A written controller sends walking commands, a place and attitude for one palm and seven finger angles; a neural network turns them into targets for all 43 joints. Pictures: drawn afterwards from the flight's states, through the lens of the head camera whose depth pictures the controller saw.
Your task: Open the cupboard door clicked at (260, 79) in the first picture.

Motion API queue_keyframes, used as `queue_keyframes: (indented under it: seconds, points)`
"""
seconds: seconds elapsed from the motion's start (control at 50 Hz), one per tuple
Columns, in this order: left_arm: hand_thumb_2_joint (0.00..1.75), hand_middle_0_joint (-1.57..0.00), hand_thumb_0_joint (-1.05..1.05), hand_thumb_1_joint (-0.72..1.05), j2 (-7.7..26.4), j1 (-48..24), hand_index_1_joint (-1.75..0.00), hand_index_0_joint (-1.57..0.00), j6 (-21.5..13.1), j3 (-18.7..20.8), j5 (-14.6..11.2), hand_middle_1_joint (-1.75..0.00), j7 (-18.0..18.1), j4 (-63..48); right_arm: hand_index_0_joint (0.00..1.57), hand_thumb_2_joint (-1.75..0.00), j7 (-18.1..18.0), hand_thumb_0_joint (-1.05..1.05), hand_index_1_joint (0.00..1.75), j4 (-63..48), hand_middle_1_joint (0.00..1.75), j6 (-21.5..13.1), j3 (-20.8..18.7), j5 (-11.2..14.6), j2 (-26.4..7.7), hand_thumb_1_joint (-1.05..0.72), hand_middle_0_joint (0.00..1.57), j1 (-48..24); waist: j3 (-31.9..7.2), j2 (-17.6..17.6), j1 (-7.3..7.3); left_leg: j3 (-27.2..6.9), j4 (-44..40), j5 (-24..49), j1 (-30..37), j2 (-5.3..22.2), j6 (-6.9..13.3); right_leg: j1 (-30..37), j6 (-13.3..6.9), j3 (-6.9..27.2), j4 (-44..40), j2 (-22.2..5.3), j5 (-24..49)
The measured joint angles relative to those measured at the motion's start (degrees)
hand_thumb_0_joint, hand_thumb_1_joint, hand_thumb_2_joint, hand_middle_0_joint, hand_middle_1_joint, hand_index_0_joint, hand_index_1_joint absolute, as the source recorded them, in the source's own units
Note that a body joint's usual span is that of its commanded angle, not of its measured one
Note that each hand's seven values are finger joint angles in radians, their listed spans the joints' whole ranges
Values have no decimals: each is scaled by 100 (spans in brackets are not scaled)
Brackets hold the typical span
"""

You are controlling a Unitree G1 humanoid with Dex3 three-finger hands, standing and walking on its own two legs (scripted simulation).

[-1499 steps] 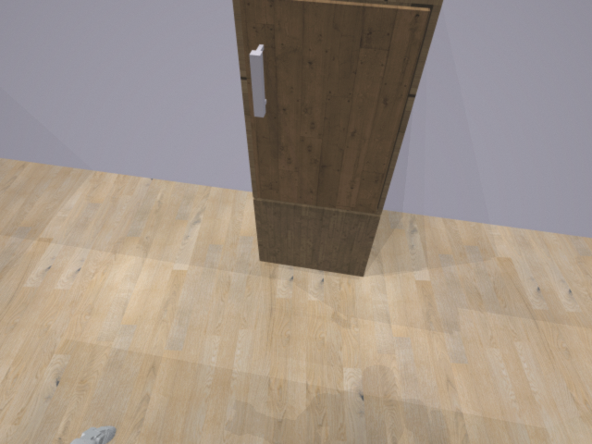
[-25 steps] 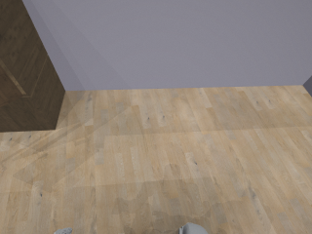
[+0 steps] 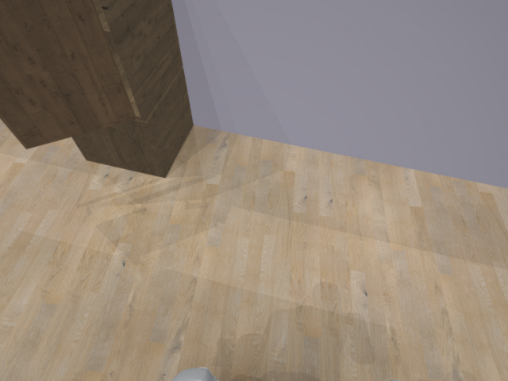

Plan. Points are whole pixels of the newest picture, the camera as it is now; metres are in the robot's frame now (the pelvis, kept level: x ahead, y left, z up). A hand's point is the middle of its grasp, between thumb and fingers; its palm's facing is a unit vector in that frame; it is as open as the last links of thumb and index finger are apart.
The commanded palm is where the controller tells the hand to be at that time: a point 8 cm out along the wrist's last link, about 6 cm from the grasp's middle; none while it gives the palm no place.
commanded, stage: turn to face it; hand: left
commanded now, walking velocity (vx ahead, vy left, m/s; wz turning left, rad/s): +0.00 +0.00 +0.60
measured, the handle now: out of the picture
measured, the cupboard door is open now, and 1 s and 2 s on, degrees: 40 40 40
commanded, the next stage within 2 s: take the last steps up to it in 0.66 s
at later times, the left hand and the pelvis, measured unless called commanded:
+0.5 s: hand out of the picture +0.05 +0.20 -0.15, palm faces +0.29 -0.91 -0.29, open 7.4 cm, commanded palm none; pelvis +0.01 -0.02 +0.00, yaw +17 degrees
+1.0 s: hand out of the picture -0.03 +0.21 -0.16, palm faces +0.48 -0.85 -0.21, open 7.4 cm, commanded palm none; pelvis +0.02 +0.01 +0.01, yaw +26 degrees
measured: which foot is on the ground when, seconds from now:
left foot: up 0.00-0.02, down 0.04-0.40, up 0.42-0.74, down 0.76-1.00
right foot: down 0.00-0.04, up 0.06-0.38, down 0.40-0.76, up 0.78-1.00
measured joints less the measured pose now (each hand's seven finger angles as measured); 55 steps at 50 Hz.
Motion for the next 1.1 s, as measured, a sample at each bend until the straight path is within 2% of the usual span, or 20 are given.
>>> queue_keyframes:
  seconds: [0.02,0.04,0.06,0.08,0.12,0.18,0.3,0.4,0.42,0.46,0.5,0.54,0.58,0.68,0.74,0.76,0.82,0.9,1.0,1.1]
  points:
    - [89,-20,1,90,42,60,-30,-20,19,28,-18,-30,-10,23,20,-89,5,1,30,-47,30,-40,15,-4,-4,-91,20,-25,-21,-24,11,44,-443,336,185,-16,45,-66,47,-58,199,-54,-114]
    - [89,-20,1,90,77,126,-30,-20,56,56,-41,-30,-22,35,20,-89,13,1,30,-114,30,-95,21,-18,-33,-91,20,-32,-77,9,13,-10,-742,791,274,-6,262,-222,100,-90,528,-81,-242]
    - [89,-20,1,90,152,114,-30,-20,125,87,-57,-30,-21,78,20,-89,-2,1,30,-147,30,-144,15,-32,-5,-91,20,-76,-66,-52,18,-47,-607,828,175,-62,436,-443,176,81,1036,-104,-677]
    - [89,-20,1,91,227,82,-30,-20,213,115,-52,-30,-4,120,20,-89,-21,1,30,-173,30,-185,28,-43,31,-91,20,-108,-50,-99,36,-85,-464,718,103,-95,502,-692,219,340,1611,-40,-1029]
    - [89,-20,1,91,333,-12,-30,-20,336,175,-49,-30,26,209,20,-89,-85,1,30,-223,30,-240,62,-63,89,-91,20,-83,-74,-104,42,-218,-451,590,72,-121,499,-1131,266,724,2534,150,-1143]
    - [89,-20,1,91,407,-152,-30,-20,349,228,-44,-30,-5,196,20,-89,-154,0,30,-208,30,-248,98,-81,132,-90,20,-6,-119,-32,68,-426,-777,767,168,-155,421,-1510,310,1015,3020,309,-712]
    - [89,-20,1,91,376,-353,-30,-20,264,205,-57,-30,-25,-29,21,-89,-146,0,30,-115,30,-192,114,-100,156,-90,20,130,-177,199,29,-816,-1135,1020,256,-202,376,-1394,328,1198,2069,494,-515]
    - [89,-20,1,91,291,-398,-30,-20,113,128,-75,-30,-18,-214,21,-89,-127,1,30,-90,30,-95,51,-74,148,-90,21,274,-256,337,-59,-1149,-779,882,20,-317,204,-560,225,1137,208,690,9]
    - [89,-20,1,91,259,-390,-30,-20,49,121,-49,-30,-1,-232,21,-89,-120,1,30,-81,30,-78,26,-49,129,-90,21,283,-257,348,-38,-1143,-487,605,-111,-348,191,-517,73,1117,50,679,330]
    - [89,-20,1,91,114,-390,-30,-20,2,56,-18,-30,25,-213,21,-89,-107,1,30,-31,30,-17,-42,-43,34,-90,20,265,-178,487,-72,-1059,631,-197,-455,-375,172,-480,-104,941,223,640,204]
    - [89,-20,1,91,-4,-304,-30,-20,-17,2,-20,-30,42,-186,21,-89,-87,1,30,40,30,38,-77,-51,-28,-90,20,237,-147,514,-78,-854,1754,-331,-752,-352,128,-335,-143,827,131,564,100]
    - [89,-20,1,91,-82,-204,-30,-20,-15,-31,-19,-30,51,-129,20,-89,-67,1,30,87,30,51,-79,-49,-40,-90,20,216,-142,466,-95,-663,2272,-226,-863,-260,63,-176,-127,734,-72,488,145]
    - [89,-20,1,91,-125,-116,-30,-20,-23,-51,-8,-30,52,-59,20,-89,-59,1,30,116,30,42,-59,-37,-12,-91,20,197,-137,357,-96,-500,2108,-232,-767,-168,10,-47,-111,649,-241,398,207]
    - [89,-20,1,91,-130,76,-30,-20,-65,-54,20,-30,23,127,20,-89,-72,1,30,187,30,-18,37,4,80,-91,20,57,-97,118,38,-243,555,-296,-155,-90,21,70,-22,457,-265,216,158]
    - [89,-20,1,91,-57,220,-30,-20,-28,-10,-23,-30,14,265,20,-89,-80,1,30,169,30,-123,108,4,116,-91,20,-25,-122,68,83,-149,-695,541,361,-77,116,-15,89,328,69,176,-48]
    - [89,-20,1,91,-16,253,-30,-20,16,12,-51,-30,9,305,20,-89,-86,1,30,156,30,-176,115,-15,129,-91,20,-43,-142,53,86,-175,-830,913,391,-75,252,-120,132,307,312,153,-162]
    - [89,-20,1,91,132,193,-30,-20,237,79,-66,-30,40,483,20,-89,-151,1,30,136,30,-249,177,-77,267,-91,20,-100,-118,-102,169,-160,-582,613,313,-160,521,-587,163,742,1503,235,-1089]
    - [89,-20,1,91,172,89,-30,-20,274,138,-30,-30,-56,589,20,-89,-233,0,30,123,30,-354,236,-106,349,-90,20,75,-237,47,159,-310,-959,721,446,-159,550,-1085,98,951,2536,441,-931]
    - [89,-20,1,91,99,-28,-30,-20,142,139,-12,-30,-158,494,21,-89,-232,0,30,262,30,-427,238,-102,375,-91,20,451,-393,257,102,-470,-1422,924,678,-213,580,-1104,48,915,1982,498,-664]
    - [90,-20,1,91,-11,-109,-30,-20,-26,107,1,-30,-200,362,21,-89,-204,0,30,455,30,-379,182,-89,282,-91,20,843,-475,395,9,-556,-1206,698,740,-319,529,-497,4,796,367,609,-287]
